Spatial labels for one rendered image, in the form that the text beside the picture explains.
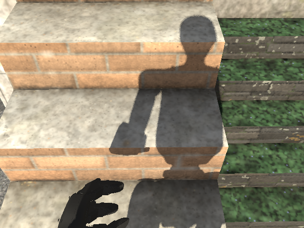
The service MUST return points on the left robot hand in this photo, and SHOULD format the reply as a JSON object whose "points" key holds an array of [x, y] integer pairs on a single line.
{"points": [[82, 208]]}

